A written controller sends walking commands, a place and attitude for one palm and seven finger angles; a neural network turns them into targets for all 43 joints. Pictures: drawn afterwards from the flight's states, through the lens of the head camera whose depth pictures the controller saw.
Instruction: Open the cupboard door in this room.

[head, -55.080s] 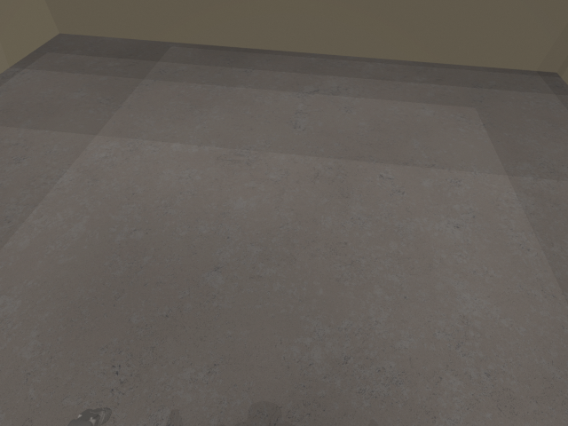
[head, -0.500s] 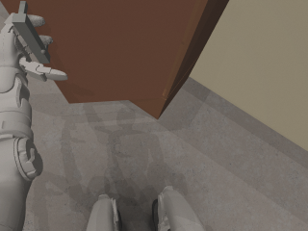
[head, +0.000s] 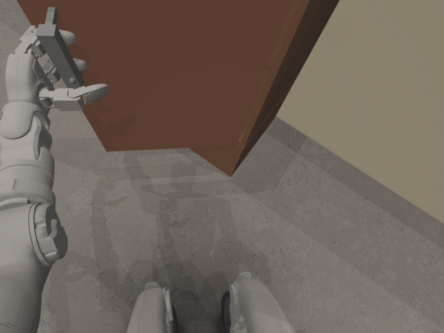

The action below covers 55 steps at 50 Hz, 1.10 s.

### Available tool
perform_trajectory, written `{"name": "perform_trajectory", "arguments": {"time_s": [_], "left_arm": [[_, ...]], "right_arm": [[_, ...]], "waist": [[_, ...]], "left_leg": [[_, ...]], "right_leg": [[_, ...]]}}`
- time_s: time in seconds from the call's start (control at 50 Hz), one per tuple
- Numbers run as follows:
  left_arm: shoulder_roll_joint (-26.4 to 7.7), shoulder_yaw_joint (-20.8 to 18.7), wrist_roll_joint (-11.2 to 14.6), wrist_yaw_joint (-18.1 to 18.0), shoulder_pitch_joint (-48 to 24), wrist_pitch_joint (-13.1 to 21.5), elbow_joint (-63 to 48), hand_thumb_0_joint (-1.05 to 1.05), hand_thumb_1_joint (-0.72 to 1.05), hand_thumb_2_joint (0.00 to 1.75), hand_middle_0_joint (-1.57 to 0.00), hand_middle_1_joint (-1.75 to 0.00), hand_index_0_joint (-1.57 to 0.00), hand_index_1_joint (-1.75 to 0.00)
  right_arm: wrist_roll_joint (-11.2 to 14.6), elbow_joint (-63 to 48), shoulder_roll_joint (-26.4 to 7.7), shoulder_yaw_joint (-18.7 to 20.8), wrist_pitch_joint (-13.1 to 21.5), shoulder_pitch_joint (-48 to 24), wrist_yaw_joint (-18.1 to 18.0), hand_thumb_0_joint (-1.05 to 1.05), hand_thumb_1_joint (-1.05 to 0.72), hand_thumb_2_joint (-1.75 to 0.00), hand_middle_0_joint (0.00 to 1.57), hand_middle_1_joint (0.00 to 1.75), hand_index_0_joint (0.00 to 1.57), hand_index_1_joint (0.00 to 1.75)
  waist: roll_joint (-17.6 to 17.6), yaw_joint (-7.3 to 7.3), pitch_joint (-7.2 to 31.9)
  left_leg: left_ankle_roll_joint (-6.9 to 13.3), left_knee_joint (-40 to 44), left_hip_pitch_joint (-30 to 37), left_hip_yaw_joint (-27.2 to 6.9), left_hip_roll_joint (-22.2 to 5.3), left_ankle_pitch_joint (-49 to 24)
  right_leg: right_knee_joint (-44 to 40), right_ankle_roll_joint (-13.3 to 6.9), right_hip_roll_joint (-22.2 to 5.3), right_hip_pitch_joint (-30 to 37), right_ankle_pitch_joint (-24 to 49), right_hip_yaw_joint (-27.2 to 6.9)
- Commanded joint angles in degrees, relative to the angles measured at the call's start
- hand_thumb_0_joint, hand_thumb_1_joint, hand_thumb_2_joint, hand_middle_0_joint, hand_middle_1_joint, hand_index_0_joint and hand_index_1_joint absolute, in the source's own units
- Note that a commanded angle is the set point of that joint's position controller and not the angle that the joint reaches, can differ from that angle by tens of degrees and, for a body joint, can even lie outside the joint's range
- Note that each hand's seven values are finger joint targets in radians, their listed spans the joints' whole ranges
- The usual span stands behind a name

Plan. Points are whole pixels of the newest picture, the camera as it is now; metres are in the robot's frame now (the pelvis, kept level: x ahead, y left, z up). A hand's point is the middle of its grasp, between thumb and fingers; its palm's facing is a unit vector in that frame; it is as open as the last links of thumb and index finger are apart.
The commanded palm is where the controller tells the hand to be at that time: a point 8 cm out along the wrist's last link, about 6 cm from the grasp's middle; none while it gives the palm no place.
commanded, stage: close the thumb around the handle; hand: left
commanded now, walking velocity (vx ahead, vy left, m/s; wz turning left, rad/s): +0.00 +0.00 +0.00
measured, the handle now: (65, 53) +0.59 +0.22 +0.06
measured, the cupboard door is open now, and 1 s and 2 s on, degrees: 42 62 82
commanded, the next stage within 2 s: pull the door open along its arc in 0.36 s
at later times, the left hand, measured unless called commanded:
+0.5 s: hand (76, 80) +0.53 +0.20 +0.06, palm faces +0.03 -1.00 -0.01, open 5.8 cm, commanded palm +0.51 +0.23 +0.06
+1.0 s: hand (101, 145) +0.41 +0.15 +0.06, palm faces +0.22 -0.97 +0.08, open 6.2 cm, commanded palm +0.34 +0.20 +0.06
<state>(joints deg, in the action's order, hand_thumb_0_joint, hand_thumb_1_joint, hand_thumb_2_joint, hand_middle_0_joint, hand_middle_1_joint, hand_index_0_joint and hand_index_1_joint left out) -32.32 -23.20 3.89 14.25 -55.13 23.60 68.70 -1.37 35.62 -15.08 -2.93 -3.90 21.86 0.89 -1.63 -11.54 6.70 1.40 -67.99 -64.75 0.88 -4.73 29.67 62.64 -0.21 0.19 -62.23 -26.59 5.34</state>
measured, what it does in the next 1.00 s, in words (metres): stands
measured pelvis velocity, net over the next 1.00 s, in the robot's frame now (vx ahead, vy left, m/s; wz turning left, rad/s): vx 0.02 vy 0.00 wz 0.00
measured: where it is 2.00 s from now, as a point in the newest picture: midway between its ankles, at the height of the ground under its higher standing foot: outside the picture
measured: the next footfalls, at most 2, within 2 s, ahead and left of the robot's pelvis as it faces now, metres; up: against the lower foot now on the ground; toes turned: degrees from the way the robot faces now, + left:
none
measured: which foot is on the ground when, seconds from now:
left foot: down 0.00-1.00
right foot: down 0.00-1.00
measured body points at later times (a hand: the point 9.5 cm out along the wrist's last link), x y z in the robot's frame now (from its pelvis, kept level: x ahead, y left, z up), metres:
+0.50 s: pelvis +0.00 +0.00 +0.00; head +0.16 +0.03 +0.42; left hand +0.52 +0.25 +0.06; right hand -0.01 -0.26 -0.10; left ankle +0.01 +0.10 -0.64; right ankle +0.02 -0.13 -0.64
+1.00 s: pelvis +0.02 +0.00 +0.03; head +0.12 +0.01 +0.47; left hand +0.39 +0.20 +0.06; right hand +0.11 -0.25 -0.09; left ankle +0.01 +0.10 -0.64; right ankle +0.02 -0.13 -0.64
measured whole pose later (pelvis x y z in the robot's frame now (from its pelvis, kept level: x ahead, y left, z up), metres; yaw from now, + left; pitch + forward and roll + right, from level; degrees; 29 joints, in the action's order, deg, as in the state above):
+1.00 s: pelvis +0.02 +0.00 +0.03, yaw +0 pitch +20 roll -2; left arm -6.3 -10.2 7.8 -6.8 -16.6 24.2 29.5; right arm -1.0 31.9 -13.2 0.2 -2.9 18.3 3.7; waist -0.9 -3.9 9.5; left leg 1.1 -60.1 -51.5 3.5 -3.7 29.0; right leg 57.3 0.1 -0.3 -51.0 -26.7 2.8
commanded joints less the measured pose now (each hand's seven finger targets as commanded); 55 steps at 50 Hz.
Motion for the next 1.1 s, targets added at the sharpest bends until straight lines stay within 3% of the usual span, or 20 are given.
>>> {"name": "perform_trajectory", "arguments": {"time_s": [0.0, 0.14, 0.18, 0.22, 0.28, 0.34, 0.42, 0.46, 0.64, 0.78, 0.82, 0.84, 0.86, 0.9, 0.92, 0.96, 1.0, 1.02, 1.04, 1.08], "left_arm": [[-11.51, -1.0, 0.84, -0.76, -25.67, 4.4, -12.07, 0.0, 0.51, 0.73, -0.37, -1.31, -0.37, -1.31], [-12.58, -2.07, -0.08, -2.0, -24.77, 5.01, -12.29, 0.0, 0.9, 0.9, -0.4, -1.35, -0.4, -1.35], [-13.43, -2.28, -0.18, -1.67, -24.64, 4.99, -12.16, 0.0, 0.9, 0.9, -0.4, -1.35, -0.4, -1.35], [-14.27, -3.08, 0.17, -1.34, -24.69, 5.29, -13.03, 0.0, 0.9, 0.9, -0.4, -1.35, -0.4, -1.35], [-13.19, -2.34, 0.61, -0.78, -23.11, 4.87, -12.23, 0.0, 0.9, 0.9, -0.4, -1.35, -0.4, -1.35], [-15.48, -3.65, 0.11, -0.79, -22.71, 4.7, -11.05, 0.0, 0.9, 0.9, -0.4, -1.35, -0.4, -1.35], [-15.92, -4.08, 0.24, -0.67, -23.02, 5.06, -12.85, 0.0, 0.9, 0.9, -0.4, -1.35, -0.4, -1.35], [-11.58, -0.95, 0.58, -0.64, -24.45, 4.8, -12.99, 0.0, 0.9, 0.9, -0.4, -1.35, -0.4, -1.35], [-8.4, -1.35, 2.95, 0.12, -8.54, 4.61, -18.07, 0.0, 0.9, 0.9, -0.4, -1.35, -0.4, -1.35], [1.53, 3.49, 6.18, -0.54, 13.28, 3.58, -30.94, 0.0, 0.9, 0.9, -0.4, -1.35, -0.4, -1.35], [4.81, 5.64, 7.13, -1.21, 18.74, 3.89, -36.86, 0.0, 0.9, 0.9, -0.4, -1.35, -0.4, -1.35], [8.66, -0.92, 11.65, -9.89, 20.89, 3.71, -41.21, 0.0, 0.9, 0.9, -0.4, -1.35, -0.4, -1.35], [14.25, 4.42, 10.25, -14.36, 25.29, 3.2, -42.65, 0.0, 0.9, 0.9, -0.4, -1.35, -0.4, -1.35], [15.84, 5.43, 7.54, -21.82, 30.24, 3.28, -46.14, 0.0, 0.9, 0.9, -0.4, -1.35, -0.4, -1.35], [16.74, 6.1, 5.72, -25.28, 31.95, 3.67, -49.45, 0.0, 0.9, 0.9, -0.4, -1.35, -0.4, -1.35], [19.68, 9.73, 1.49, -30.08, 35.39, 3.69, -51.74, 0.0, 0.9, 0.9, -0.4, -1.35, -0.4, -1.35], [19.76, 9.92, -1.83, -34.85, 39.82, 4.17, -56.02, 0.0, 0.9, 0.9, -0.4, -1.35, -0.4, -1.35], [22.02, 12.09, -3.23, -36.42, 42.66, 4.17, -57.56, 0.0, 0.9, 0.9, -0.4, -1.35, -0.4, -1.35], [24.74, 15.25, -4.23, -37.11, 44.95, 4.05, -58.71, 0.0, 0.9, 0.9, -0.4, -1.35, -0.4, -1.35], [26.08, 16.02, -4.51, -39.06, 49.69, 3.99, -61.26, 0.0, 0.9, 0.9, -0.4, -1.35, -0.4, -1.35]], "right_arm": [[-0.45, -1.35, -11.29, 4.14, 0.2, 11.51, -0.67, 0.0, -0.9, -0.9, 0.2, 0.3, 0.2, 0.3], [-0.62, -1.37, -11.14, 4.28, 0.05, 11.56, -0.46, 0.0, -0.9, -0.9, 0.2, 0.3, 0.2, 0.3], [-0.49, -1.52, -11.14, 4.11, -0.05, 11.38, -0.57, 0.0, -0.9, -0.9, 0.2, 0.3, 0.2, 0.3], [-0.49, -1.64, -11.15, 4.08, -0.01, 11.23, -0.69, 0.0, -0.9, -0.9, 0.2, 0.3, 0.2, 0.3], [-0.19, -1.89, -10.91, 3.97, -0.02, 10.81, -0.65, 0.0, -0.9, -0.9, 0.2, 0.3, 0.2, 0.3], [-0.17, -2.05, -10.99, 3.78, -0.09, 10.84, -0.91, 0.0, -0.9, -0.9, 0.2, 0.3, 0.2, 0.3], [-0.25, -2.1, -11.17, 3.96, -0.1, 11.12, -0.98, 0.0, -0.9, -0.9, 0.2, 0.3, 0.2, 0.3], [-0.26, -1.91, -10.68, 4.05, 0.02, 10.94, -0.78, 0.0, -0.9, -0.9, 0.2, 0.3, 0.2, 0.3], [0.55, -4.12, -10.32, 4.86, -0.46, 9.52, -0.16, 0.0, -0.9, -0.9, 0.2, 0.3, 0.2, 0.3], [2.02, -7.91, -8.89, 5.92, -0.2, 5.38, 0.69, 0.0, -0.9, -0.9, 0.2, 0.3, 0.2, 0.3], [2.33, -8.68, -8.48, 6.19, 0.37, 3.9, 0.99, 0.0, -0.9, -0.9, 0.2, 0.3, 0.2, 0.3], [1.72, -9.34, -6.64, 6.21, 1.28, 2.15, 1.09, 0.0, -0.9, -0.9, 0.2, 0.3, 0.2, 0.3], [1.39, -9.42, -6.3, 6.08, 2.16, 1.2, 1.65, 0.0, -0.9, -0.9, 0.2, 0.3, 0.2, 0.3], [0.72, -9.04, -6.14, 6.13, 2.82, 0.36, 2.28, 0.0, -0.9, -0.9, 0.2, 0.3, 0.2, 0.3], [0.13, -9.36, -5.89, 6.25, 2.96, -0.21, 2.55, 0.0, -0.9, -0.9, 0.2, 0.3, 0.2, 0.3], [-0.6, -9.47, -5.19, 6.21, 2.93, -1.37, 3.03, 0.0, -0.9, -0.9, 0.2, 0.3, 0.2, 0.3], [-1.34, -10.38, -4.53, 6.21, 2.74, -2.93, 2.92, 0.0, -0.9, -0.9, 0.2, 0.3, 0.2, 0.3], [-1.43, -10.9, -3.84, 6.04, 2.58, -4.01, 3.0, 0.0, -0.9, -0.9, 0.2, 0.3, 0.2, 0.3], [-1.45, -11.17, -3.48, 6.0, 2.59, -4.9, 3.05, 0.0, -0.9, -0.9, 0.2, 0.3, 0.2, 0.3], [-1.54, -11.93, -2.9, 5.92, 2.6, -6.97, 2.65, 0.0, -0.9, -0.9, 0.2, 0.3, 0.2, 0.3]], "waist": [[-10.57, -1.25, 29.46], [-9.44, -0.59, 31.18], [-8.13, -0.59, 29.64], [-9.26, -0.22, 31.11], [-8.9, -0.19, 29.15], [-7.93, -0.15, 28.67], [-9.92, 0.39, 30.56], [-9.63, -0.79, 30.03], [-6.53, 3.47, 31.55], [-2.62, 6.84, 28.12], [-3.76, 7.51, 27.09], [-2.43, 11.72, 26.69], [-2.88, 10.23, 24.58], [1.11, 10.64, 21.88], [0.33, 11.17, 23.17], [0.3, 11.12, 21.59], [0.46, 12.83, 22.01], [0.32, 13.33, 21.93], [0.9, 12.83, 21.1], [3.47, 13.73, 20.49]], "left_leg": [[-0.2, 6.9, 28.69, -5.56, 2.08, -26.56], [-0.3, 6.64, 28.43, -5.3, 2.17, -27.6], [-0.07, 7.07, 26.15, -4.93, 2.31, -25.49], [-0.03, 6.75, 26.49, -4.69, 2.4, -26.43], [0.07, 7.07, 24.95, -4.14, 2.57, -25.07], [0.26, 6.85, 23.11, -3.94, 2.58, -24.43], [-0.03, 6.81, 25.96, -4.4, 2.42, -26.49], [-0.04, 6.6, 26.25, -4.48, 2.41, -26.5], [-0.11, 8.65, 26.53, -2.84, 2.97, -28.8], [-0.12, 12.15, 26.44, -0.78, 3.53, -28.65], [-0.22, 12.77, 28.02, -0.58, 3.34, -30.28], [-0.92, 13.67, 26.85, -0.24, 3.42, -30.79], [-1.41, 14.11, 27.05, -0.15, 3.28, -29.73], [-1.61, 14.55, 25.86, -0.45, 3.08, -29.05], [-1.7, 14.62, 26.06, -0.19, 3.25, -29.61], [-1.84, 14.65, 25.92, 0.07, 3.32, -28.51], [-1.78, 14.87, 25.71, 0.02, 3.62, -28.37], [-1.86, 15.22, 26.2, 0.17, 3.72, -28.47], [-1.83, 15.24, 26.54, 0.22, 3.74, -27.56], [-1.68, 15.75, 25.86, 0.44, 4.13, -24.59]], "right_leg": [[-6.0, -1.1, 2.97, 7.61, 16.28, -1.76], [-5.88, -0.87, 2.86, 9.39, 17.81, -1.96], [-6.26, -0.82, 2.89, 11.19, 17.53, -2.25], [-5.99, -0.85, 2.85, 11.84, 18.72, -2.52], [-6.47, -0.79, 2.95, 12.62, 18.57, -2.65], [-6.24, -0.68, 2.87, 13.29, 18.74, -2.91], [-5.83, -0.87, 2.8, 12.25, 19.06, -2.64], [-5.92, -0.71, 2.87, 11.23, 18.98, -2.47], [-6.66, -0.81, 2.91, 18.34, 23.6, -2.54], [-8.76, -0.78, 2.63, 24.43, 26.32, -2.24], [-8.97, -0.77, 2.38, 24.33, 26.91, -2.08], [-9.29, -0.47, 2.37, 25.46, 26.09, -1.13], [-9.37, -0.26, 2.37, 24.45, 24.76, -0.8], [-9.04, -0.58, 2.34, 24.84, 24.08, -0.34], [-8.51, -0.56, 1.96, 26.0, 25.19, -0.69], [-8.28, -0.82, 1.51, 26.23, 25.32, -0.91], [-7.95, -1.28, 1.21, 28.66, 25.91, -1.45], [-7.95, -1.42, 0.95, 29.34, 26.25, -1.51], [-8.29, -1.44, 0.85, 29.24, 25.98, -1.46], [-9.19, -1.44, 0.65, 31.36, 25.19, -1.86]]}}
